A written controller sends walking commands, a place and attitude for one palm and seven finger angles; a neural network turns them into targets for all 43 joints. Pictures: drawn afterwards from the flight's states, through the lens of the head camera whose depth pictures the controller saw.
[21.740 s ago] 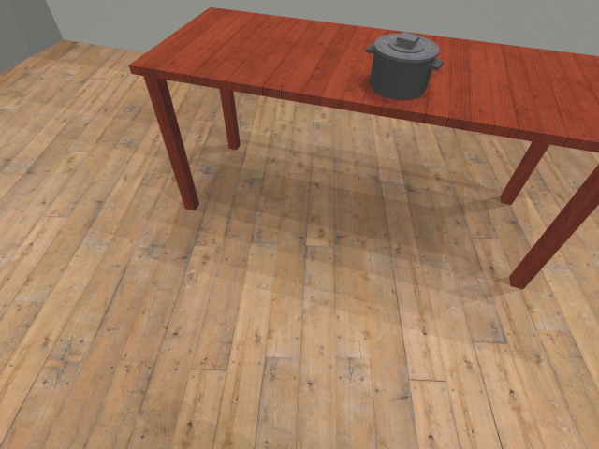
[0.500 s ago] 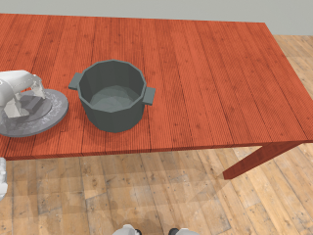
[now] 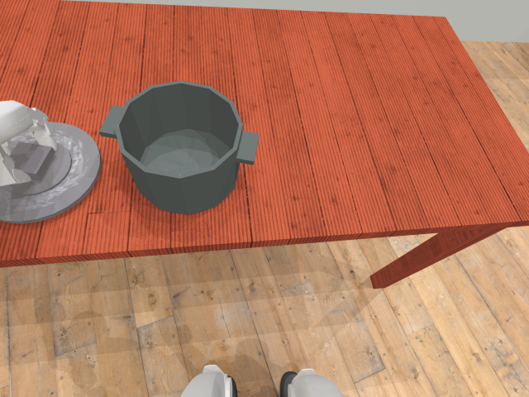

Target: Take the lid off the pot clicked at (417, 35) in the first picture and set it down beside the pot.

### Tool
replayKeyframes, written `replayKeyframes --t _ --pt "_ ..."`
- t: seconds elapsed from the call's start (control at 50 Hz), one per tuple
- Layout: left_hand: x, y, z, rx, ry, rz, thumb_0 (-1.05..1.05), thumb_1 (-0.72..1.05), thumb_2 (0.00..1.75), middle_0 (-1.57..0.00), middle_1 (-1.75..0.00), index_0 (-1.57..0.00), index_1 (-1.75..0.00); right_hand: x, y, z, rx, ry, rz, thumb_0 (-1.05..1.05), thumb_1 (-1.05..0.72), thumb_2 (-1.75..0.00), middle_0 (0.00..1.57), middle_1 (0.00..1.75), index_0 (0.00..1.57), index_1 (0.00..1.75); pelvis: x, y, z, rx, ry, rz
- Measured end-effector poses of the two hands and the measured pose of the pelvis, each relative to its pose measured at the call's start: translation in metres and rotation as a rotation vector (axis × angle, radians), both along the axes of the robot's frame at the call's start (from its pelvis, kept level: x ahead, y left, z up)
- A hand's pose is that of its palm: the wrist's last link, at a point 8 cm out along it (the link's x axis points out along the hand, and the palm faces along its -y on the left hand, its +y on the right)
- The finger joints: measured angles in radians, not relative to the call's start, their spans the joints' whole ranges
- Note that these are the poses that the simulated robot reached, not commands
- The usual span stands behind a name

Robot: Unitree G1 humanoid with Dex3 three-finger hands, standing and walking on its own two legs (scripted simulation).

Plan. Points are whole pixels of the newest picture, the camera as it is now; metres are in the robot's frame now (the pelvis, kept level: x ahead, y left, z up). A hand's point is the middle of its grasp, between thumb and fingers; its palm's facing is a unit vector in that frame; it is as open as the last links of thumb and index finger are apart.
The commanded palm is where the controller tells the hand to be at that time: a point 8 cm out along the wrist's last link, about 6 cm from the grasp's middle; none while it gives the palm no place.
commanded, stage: open the fingers wide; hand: left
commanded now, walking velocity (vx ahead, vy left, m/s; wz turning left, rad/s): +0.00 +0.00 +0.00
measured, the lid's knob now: (29, 159) +0.47 +0.35 +0.00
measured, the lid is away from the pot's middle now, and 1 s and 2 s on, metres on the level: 0.23 0.24 0.24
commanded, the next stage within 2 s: raise the empty hand in 1.06 s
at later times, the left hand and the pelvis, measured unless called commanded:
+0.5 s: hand (6, 170) +0.43 +0.35 +0.03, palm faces -0.45 -0.13 -0.88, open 8.6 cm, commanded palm +0.46 +0.34 +0.08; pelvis +0.00 +0.01 +0.00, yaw +0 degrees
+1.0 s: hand out of the picture +0.42 +0.36 +0.03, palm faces -0.46 -0.13 -0.88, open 10.9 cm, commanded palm +0.45 +0.34 +0.08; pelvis +0.00 +0.01 +0.00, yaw +0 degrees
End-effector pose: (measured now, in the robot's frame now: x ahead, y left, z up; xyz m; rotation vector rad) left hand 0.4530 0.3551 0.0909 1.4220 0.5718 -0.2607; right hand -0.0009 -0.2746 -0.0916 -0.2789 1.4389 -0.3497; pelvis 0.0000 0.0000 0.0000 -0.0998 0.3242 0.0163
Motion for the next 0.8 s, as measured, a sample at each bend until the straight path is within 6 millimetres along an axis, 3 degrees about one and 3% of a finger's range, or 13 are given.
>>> replayKeyframes --t 0.12,0.42,0.8 --pt "-0.009 0.000 -0.002 0.014 -0.047 -0.027 0.03 0.15 0.90 -0.73 -0.99 -0.55 -0.87 0.003 0.004 -0.003 0.023 0.015 -0.003 0.01 -0.91 -0.89 0.20 0.30 0.21 0.30 -0.001 0.001 0.000 -0.001 -0.002 -0.005" --pt "-0.016 0.002 -0.003 0.016 -0.053 -0.006 0.02 0.23 0.83 -0.64 -1.01 -0.48 -0.89 0.031 0.009 -0.002 0.034 -0.076 0.036 0.01 -0.91 -0.89 0.20 0.30 0.21 0.30 -0.002 0.005 0.000 -0.002 -0.020 0.002" --pt "-0.024 0.012 -0.004 0.017 -0.049 -0.006 0.01 0.11 0.64 -0.42 -0.96 -0.38 -0.91 0.027 0.013 -0.001 0.038 -0.045 0.035 0.01 -0.91 -0.89 0.20 0.30 0.21 0.30 0.000 0.010 0.002 -0.005 -0.028 0.007"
